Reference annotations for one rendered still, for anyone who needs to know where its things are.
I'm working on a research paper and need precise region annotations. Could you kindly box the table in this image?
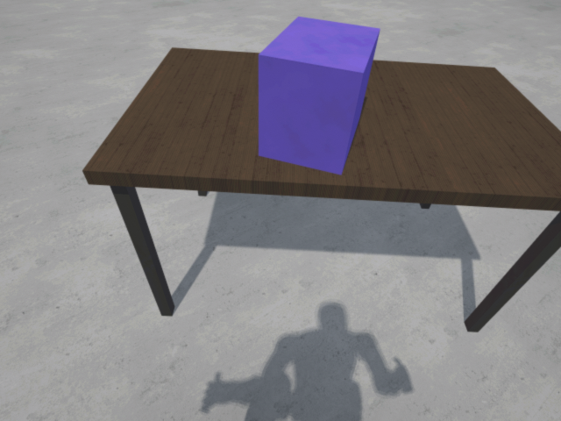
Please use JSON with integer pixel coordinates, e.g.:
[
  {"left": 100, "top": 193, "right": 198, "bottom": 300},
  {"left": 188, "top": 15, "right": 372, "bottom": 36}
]
[{"left": 82, "top": 47, "right": 561, "bottom": 332}]

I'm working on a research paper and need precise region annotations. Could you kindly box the carton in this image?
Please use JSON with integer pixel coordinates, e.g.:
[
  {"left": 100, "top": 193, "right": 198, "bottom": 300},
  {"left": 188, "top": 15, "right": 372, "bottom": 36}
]
[{"left": 259, "top": 17, "right": 380, "bottom": 175}]

